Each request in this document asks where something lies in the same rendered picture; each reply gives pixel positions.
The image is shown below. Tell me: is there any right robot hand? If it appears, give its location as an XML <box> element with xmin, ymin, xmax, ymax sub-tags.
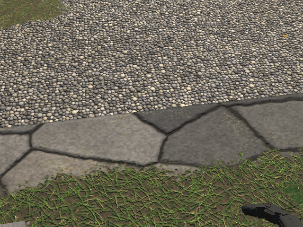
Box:
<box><xmin>241</xmin><ymin>202</ymin><xmax>303</xmax><ymax>227</ymax></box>

